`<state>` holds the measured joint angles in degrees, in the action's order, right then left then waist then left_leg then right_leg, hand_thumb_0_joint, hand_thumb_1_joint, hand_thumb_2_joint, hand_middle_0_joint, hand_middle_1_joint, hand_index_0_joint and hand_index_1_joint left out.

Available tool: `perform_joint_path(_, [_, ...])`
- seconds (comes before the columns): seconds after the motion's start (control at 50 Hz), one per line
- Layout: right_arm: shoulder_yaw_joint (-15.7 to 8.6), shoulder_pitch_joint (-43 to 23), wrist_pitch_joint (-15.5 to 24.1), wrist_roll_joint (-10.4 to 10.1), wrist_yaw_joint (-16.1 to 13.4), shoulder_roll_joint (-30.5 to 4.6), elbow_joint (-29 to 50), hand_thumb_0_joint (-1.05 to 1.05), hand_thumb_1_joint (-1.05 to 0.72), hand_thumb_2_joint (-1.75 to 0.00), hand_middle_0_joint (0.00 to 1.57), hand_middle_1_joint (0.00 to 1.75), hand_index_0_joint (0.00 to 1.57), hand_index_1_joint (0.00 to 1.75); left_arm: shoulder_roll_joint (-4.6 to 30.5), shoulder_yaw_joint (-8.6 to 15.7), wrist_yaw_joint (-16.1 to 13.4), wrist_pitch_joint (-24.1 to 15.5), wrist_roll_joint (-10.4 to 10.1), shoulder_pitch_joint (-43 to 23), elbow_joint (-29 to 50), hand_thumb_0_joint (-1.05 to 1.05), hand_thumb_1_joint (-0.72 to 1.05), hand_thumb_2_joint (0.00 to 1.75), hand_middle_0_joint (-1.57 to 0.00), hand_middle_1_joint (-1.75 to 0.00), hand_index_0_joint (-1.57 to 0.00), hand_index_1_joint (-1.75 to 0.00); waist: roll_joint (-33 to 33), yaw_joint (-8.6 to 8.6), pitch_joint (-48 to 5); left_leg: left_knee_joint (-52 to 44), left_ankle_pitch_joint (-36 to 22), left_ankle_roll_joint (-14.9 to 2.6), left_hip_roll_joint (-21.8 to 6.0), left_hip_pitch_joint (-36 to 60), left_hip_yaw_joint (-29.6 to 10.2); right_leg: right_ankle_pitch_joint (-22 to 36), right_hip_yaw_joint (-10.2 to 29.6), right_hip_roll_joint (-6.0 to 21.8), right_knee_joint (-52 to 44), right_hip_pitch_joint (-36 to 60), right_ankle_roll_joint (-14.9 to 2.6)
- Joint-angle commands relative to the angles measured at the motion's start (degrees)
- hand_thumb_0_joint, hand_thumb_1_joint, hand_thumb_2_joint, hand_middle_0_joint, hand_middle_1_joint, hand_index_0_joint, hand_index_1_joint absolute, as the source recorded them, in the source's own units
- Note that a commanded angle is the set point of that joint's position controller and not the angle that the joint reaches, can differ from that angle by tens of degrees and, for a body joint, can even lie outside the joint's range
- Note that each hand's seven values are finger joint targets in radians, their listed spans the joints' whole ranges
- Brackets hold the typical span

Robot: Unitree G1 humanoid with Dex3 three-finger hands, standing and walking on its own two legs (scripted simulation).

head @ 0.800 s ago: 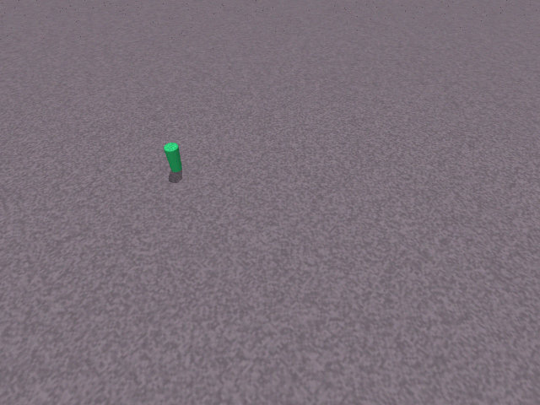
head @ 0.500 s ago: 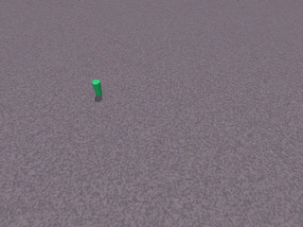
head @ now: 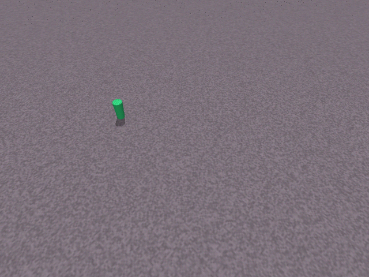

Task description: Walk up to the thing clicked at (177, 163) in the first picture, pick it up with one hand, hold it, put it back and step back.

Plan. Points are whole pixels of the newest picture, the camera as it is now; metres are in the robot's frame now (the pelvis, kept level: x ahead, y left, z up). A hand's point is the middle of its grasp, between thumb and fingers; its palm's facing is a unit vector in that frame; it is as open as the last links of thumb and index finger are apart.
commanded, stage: stand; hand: left
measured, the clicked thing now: (119, 109) +1.41 +0.50 -0.71
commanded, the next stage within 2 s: walk up in 0.32 s
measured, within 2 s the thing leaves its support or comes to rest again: neither
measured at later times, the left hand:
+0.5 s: hand out of the picture +0.07 +0.29 -0.15, palm faces +0.07 -0.93 -0.36, open 7.4 cm
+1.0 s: hand (41, 233) +0.27 +0.38 -0.14, palm faces +0.05 -0.94 -0.33, open 7.4 cm
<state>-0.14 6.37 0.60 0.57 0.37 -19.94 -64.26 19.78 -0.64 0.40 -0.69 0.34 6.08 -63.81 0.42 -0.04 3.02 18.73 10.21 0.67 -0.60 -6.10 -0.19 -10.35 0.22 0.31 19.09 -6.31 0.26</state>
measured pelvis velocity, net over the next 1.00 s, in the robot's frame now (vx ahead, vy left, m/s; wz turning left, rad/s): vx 0.21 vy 0.10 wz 0.14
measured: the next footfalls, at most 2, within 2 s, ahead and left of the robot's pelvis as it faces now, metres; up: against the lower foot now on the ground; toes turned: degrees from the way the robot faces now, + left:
left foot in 0.64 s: +0.18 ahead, +0.21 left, +0.00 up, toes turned +11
right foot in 1.12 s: +0.47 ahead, -0.02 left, +0.00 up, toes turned +5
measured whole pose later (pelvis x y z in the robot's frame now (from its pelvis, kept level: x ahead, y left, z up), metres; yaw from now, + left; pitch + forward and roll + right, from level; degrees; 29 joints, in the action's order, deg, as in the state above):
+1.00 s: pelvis +0.21 +0.10 -0.01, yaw +8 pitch -3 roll +1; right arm -3.4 22.2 5.2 0.4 4.0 -22.3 -53.3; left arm 24.9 3.3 6.2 -1.6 1.0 10.9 -53.8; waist -2.2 -2.6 3.4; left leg 21.6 16.9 -1.3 0.8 -2.0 3.4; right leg -8.9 -0.5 6.7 39.8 -29.9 -0.5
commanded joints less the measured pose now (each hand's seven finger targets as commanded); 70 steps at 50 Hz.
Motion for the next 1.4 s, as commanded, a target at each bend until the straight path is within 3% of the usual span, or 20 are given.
perform_joint_path(0.0, [-2.26,-2.05,1.23,-0.05,-0.88,-12.13,3.52,0.00,-0.90,-0.90,0.20,0.30,0.20,0.30,12.04,2.62,-0.77,-1.09,0.16,-2.23,3.49,0.00,0.90,0.90,-0.20,-0.30,-0.20,-0.30,-0.58,0.28,-3.87,-3.42,-5.31,-1.92,-6.64,0.22,-5.19,4.97,5.22,6.83,-3.18,-0.14,-1.87])
perform_joint_path(0.28, [-2.15,-1.80,1.16,-0.07,-0.84,-12.05,3.60,0.00,-0.90,-0.90,0.20,0.30,0.20,0.30,12.44,2.69,-0.96,-1.25,0.14,-2.09,3.70,0.00,0.90,0.90,-0.20,-0.30,-0.20,-0.30,-0.78,0.01,-5.10,-2.56,-8.11,-2.01,-6.71,0.94,-4.86,9.49,5.23,7.15,-2.91,1.18,-1.84])
perform_joint_path(0.3, [-5.86,1.75,1.82,0.78,0.98,-16.98,6.64,0.00,-0.90,-0.90,0.20,0.30,0.20,0.30,19.07,7.07,0.66,-2.54,0.87,2.11,5.85,0.00,0.90,0.90,-0.20,-0.30,-0.20,-0.30,-1.25,0.96,-10.29,2.79,21.66,-6.31,-4.08,-3.51,-6.84,-19.81,3.00,4.16,2.57,5.91,-3.64])
perform_joint_path(0.32, [-6.17,-0.10,1.68,1.27,1.85,-17.64,7.39,0.00,-0.90,-0.90,0.20,0.30,0.20,0.30,19.09,7.45,1.16,-2.75,1.51,4.48,5.43,0.00,0.90,0.90,-0.20,-0.30,-0.20,-0.30,0.38,2.74,-5.46,4.67,30.28,-7.06,-4.24,-12.84,-8.06,-29.22,6.88,6.48,2.77,4.43,-5.28])
perform_joint_path(0.36, [-5.64,-7.58,1.53,1.64,2.70,-13.52,11.92,0.00,-0.90,-0.90,0.20,0.30,0.20,0.30,20.77,8.83,1.42,-3.25,1.95,8.96,5.78,0.00,0.90,0.90,-0.20,-0.30,-0.20,-0.30,-8.09,6.73,2.90,19.11,21.10,-4.44,-0.39,-32.14,-0.41,-39.98,19.65,16.29,-7.97,8.59,-11.07])
perform_joint_path(0.4, [-6.22,-8.18,2.01,2.00,2.78,-13.78,13.29,0.00,-0.90,-0.90,0.20,0.30,0.20,0.30,21.88,9.27,1.21,-4.29,2.22,6.93,8.73,0.00,0.90,0.90,-0.20,-0.30,-0.20,-0.30,-6.76,6.72,5.38,31.79,15.16,-2.28,-4.65,-38.11,-5.06,-31.28,28.91,26.58,-14.43,7.72,-16.44])
perform_joint_path(0.48, [-7.73,1.51,2.25,1.11,4.83,-15.37,12.22,0.00,-0.90,-0.90,0.20,0.30,0.20,0.30,21.06,9.20,1.63,-4.69,2.25,-0.79,12.85,0.00,0.90,0.90,-0.20,-0.30,-0.20,-0.30,-9.76,0.18,0.82,25.17,12.60,-1.06,-7.01,-24.24,-2.90,-25.22,10.39,17.91,-12.00,1.76,-11.97])
perform_joint_path(0.6, [-9.67,12.80,2.69,1.41,4.75,-15.65,9.56,0.00,-0.90,-0.90,0.20,0.30,0.20,0.30,18.77,7.98,2.85,-3.43,1.95,-0.49,14.17,0.00,0.90,0.90,-0.20,-0.30,-0.20,-0.30,-0.92,-5.01,-0.85,12.83,2.74,-0.88,-0.21,4.37,7.58,-24.70,-4.03,10.49,5.61,-17.87,-8.44])
perform_joint_path(0.62, [-10.85,20.00,3.01,1.79,3.86,-18.39,7.47,0.00,-0.90,-0.90,0.20,0.30,0.20,0.30,15.97,7.04,2.97,-3.01,2.36,0.71,14.39,0.00,0.90,0.90,-0.20,-0.30,-0.20,-0.30,7.07,-8.23,-4.11,12.99,10.30,-2.83,0.14,14.73,4.32,-22.34,-6.21,8.10,21.50,-25.05,-7.13])
perform_joint_path(0.64, [-11.78,25.31,3.50,2.39,2.78,-23.90,7.77,0.00,-0.90,-0.90,0.20,0.30,0.20,0.30,10.85,5.49,3.18,-2.92,1.60,2.34,15.62,0.00,0.90,0.90,-0.20,-0.30,-0.20,-0.30,23.18,-9.99,-4.43,-1.18,34.61,-7.94,-12.91,17.36,-22.01,-25.67,-8.51,0.50,45.00,-37.14,-4.55])
perform_joint_path(0.66, [-11.51,20.96,4.06,1.05,2.94,-27.58,11.00,0.00,-0.90,-0.90,0.20,0.30,0.20,0.30,14.54,5.95,2.62,-3.12,0.76,-0.02,16.65,0.00,0.90,0.90,-0.20,-0.30,-0.20,-0.30,16.35,-8.65,-3.23,-13.74,46.10,-14.71,-23.09,9.06,-47.58,-24.01,1.61,-1.32,50.04,-38.26,-4.41])
perform_joint_path(0.72, [-9.13,9.71,5.00,-0.18,2.08,-22.09,14.65,0.00,-0.90,-0.90,0.20,0.30,0.20,0.30,19.31,6.60,2.56,-3.19,-0.30,5.21,12.46,0.00,0.90,0.90,-0.20,-0.30,-0.20,-0.30,3.01,-1.02,1.17,-7.27,29.17,-13.34,-17.52,1.46,-27.82,-10.82,6.32,6.71,47.17,-33.31,-3.15])
perform_joint_path(0.8, [-8.01,9.56,5.79,-0.26,2.24,-20.00,15.42,0.00,-0.90,-0.90,0.20,0.30,0.20,0.30,18.60,7.05,4.11,-2.43,0.60,7.07,12.10,0.00,0.90,0.90,-0.20,-0.30,-0.20,-0.30,6.25,-0.07,2.19,-10.28,18.84,-12.63,-14.25,-5.88,-14.44,-5.22,1.73,7.72,35.36,-25.73,-0.03])
perform_joint_path(1.0, [-8.19,14.74,6.15,-0.41,1.78,-19.67,16.87,0.00,-0.90,-0.90,0.20,0.30,0.20,0.30,14.16,7.31,5.21,-3.30,0.55,-4.02,17.17,0.00,0.90,0.90,-0.20,-0.30,-0.20,-0.30,4.84,-2.62,2.14,-4.61,-6.08,-10.99,-13.22,-0.69,-5.65,4.67,-3.17,5.06,15.07,-19.23,-2.00])
perform_joint_path(1.08, [-7.12,14.50,5.49,-0.25,1.12,-17.16,18.70,0.00,-0.90,-0.90,0.20,0.30,0.20,0.30,15.64,8.91,3.94,-4.10,0.49,8.63,13.88,0.00,0.90,0.90,-0.20,-0.30,-0.20,-0.30,-1.80,4.23,-6.03,19.70,-20.19,-7.67,-7.96,-6.04,0.45,-0.88,-6.25,0.11,10.31,4.46,-4.40])
perform_joint_path(1.1, [-5.89,16.00,5.61,-0.60,1.11,-13.91,19.65,0.00,-0.90,-0.90,0.20,0.30,0.20,0.30,19.25,10.33,3.18,-4.59,1.15,15.97,12.87,0.00,0.90,0.90,-0.20,-0.30,-0.20,-0.30,-10.16,7.21,-10.41,36.07,-10.05,-5.36,-3.55,-16.55,3.35,-8.15,4.92,8.32,6.89,15.56,-7.12])
perform_joint_path(1.12, [-4.81,18.37,5.58,-0.94,1.09,-11.47,20.63,0.00,-0.90,-0.90,0.20,0.30,0.20,0.30,23.48,10.93,2.56,-5.03,0.77,18.68,13.93,0.00,0.90,0.90,-0.20,-0.30,-0.20,-0.30,-17.63,6.52,-12.06,48.44,17.39,-3.60,3.27,-30.86,2.44,-15.06,31.27,24.27,-1.02,23.15,-12.38])
perform_joint_path(1.14, [-6.22,14.73,5.17,-0.60,0.41,-17.14,19.43,0.00,-0.90,-0.90,0.20,0.30,0.20,0.30,24.28,10.67,2.39,-4.75,-0.33,15.93,14.65,0.00,0.90,0.90,-0.20,-0.30,-0.20,-0.30,-10.19,7.02,-8.78,53.65,18.94,-3.93,0.46,-31.83,-3.42,-20.18,36.60,26.60,-4.63,14.90,-16.54])
perform_joint_path(1.24, [-6.26,17.31,4.53,-0.30,2.39,-15.97,15.39,0.00,-0.90,-0.90,0.20,0.30,0.20,0.30,17.82,8.39,2.32,-5.31,-0.36,7.16,17.44,0.00,0.90,0.90,-0.20,-0.30,-0.20,-0.30,-9.00,0.75,0.97,41.74,7.41,-2.74,-4.70,-24.53,-3.47,-10.07,10.70,15.64,-7.05,-4.91,-12.65])
perform_joint_path(1.38, [-6.70,7.84,4.33,0.79,4.25,-14.12,18.39,0.00,-0.90,-0.90,0.20,0.30,0.20,0.30,19.19,8.55,3.05,-5.81,0.47,8.30,19.69,0.00,0.90,0.90,-0.20,-0.30,-0.20,-0.30,-6.54,2.22,1.18,19.44,-0.21,-0.44,-5.43,-20.30,2.41,-12.93,3.20,14.40,-7.70,-7.73,-12.51])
